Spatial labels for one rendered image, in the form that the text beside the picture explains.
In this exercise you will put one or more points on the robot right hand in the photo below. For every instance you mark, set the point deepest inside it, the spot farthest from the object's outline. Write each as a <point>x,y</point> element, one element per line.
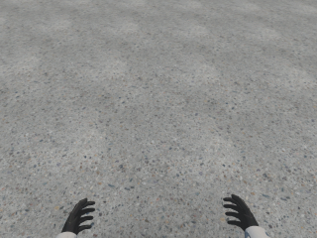
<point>245,216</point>

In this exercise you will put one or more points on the robot left hand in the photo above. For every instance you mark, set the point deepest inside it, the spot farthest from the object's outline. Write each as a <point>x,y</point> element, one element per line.
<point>74,219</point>

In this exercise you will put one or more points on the robot right forearm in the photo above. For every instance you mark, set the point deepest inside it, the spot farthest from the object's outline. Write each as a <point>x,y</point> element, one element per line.
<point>255,232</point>

